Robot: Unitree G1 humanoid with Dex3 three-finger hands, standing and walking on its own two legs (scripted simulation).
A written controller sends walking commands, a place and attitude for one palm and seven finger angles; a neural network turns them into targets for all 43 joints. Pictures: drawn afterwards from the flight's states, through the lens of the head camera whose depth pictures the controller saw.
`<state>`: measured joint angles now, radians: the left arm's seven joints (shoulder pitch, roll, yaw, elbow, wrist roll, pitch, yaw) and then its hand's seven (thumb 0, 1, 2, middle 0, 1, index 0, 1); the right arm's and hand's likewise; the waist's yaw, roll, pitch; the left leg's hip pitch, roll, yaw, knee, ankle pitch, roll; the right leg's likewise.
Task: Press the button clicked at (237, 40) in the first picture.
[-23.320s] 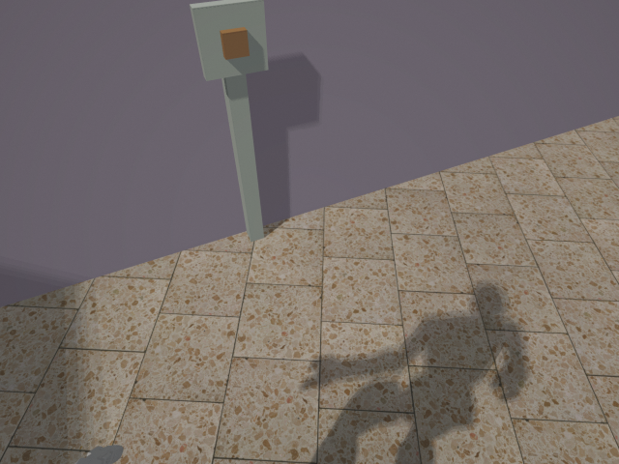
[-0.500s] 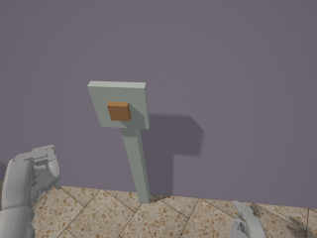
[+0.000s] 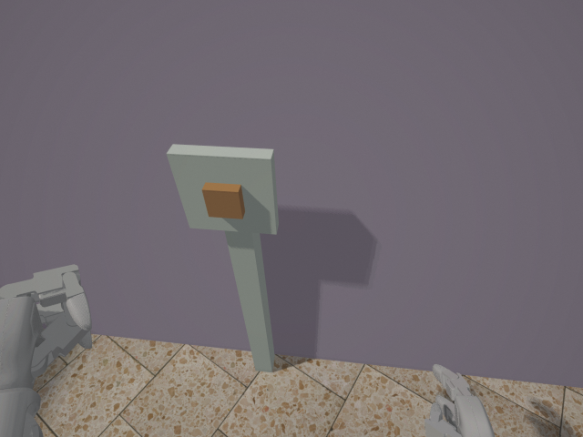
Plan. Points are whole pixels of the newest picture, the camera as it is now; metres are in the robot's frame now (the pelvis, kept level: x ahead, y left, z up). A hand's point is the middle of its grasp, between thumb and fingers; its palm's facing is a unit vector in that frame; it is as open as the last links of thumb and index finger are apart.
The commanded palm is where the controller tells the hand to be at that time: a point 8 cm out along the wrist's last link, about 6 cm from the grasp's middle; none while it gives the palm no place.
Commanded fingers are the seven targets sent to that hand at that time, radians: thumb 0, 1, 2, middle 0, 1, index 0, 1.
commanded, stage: step back with the hand held close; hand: left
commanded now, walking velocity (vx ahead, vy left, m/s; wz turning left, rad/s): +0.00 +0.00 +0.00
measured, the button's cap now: (224, 199) +0.49 +0.19 +0.06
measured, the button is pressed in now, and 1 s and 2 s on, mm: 0 0 0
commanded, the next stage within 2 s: stop stepping back and stand still in 1.22 s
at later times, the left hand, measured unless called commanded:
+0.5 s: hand (62, 345) +0.16 +0.26 +0.14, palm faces +0.30 -0.83 -0.47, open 3.1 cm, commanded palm +0.09 +0.30 +0.17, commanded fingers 0.00 0.90 0.90 -1.30 -1.50 -1.30 -1.50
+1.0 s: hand out of the picture +0.08 +0.29 +0.15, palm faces +0.40 -0.82 -0.41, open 3.1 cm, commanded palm +0.00 +0.33 +0.17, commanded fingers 0.00 0.90 0.90 -1.30 -1.50 -1.30 -1.50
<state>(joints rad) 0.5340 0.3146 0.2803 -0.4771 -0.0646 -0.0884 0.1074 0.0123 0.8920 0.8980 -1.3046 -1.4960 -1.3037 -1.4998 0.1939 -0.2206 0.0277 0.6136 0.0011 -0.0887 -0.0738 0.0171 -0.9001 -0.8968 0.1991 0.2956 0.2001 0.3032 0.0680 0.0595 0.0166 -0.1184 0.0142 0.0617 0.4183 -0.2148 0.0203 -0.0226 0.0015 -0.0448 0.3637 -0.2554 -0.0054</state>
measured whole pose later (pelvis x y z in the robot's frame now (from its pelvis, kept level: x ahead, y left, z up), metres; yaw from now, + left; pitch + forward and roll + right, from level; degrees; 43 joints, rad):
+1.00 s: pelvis -0.12 +0.04 -0.02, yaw +2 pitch -1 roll -4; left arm 0.56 0.38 0.38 -0.60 -0.02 -0.24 0.16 0.01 0.89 0.90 -1.31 -1.50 -1.31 -1.50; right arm 0.20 -0.21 -0.01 0.59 -0.01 -0.05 -0.07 0.02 -0.90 -0.90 0.20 0.30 0.20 0.30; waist -0.01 0.01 0.04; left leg -0.46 0.00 0.02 0.61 -0.13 0.09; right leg -0.43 0.05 0.03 0.78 -0.35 0.03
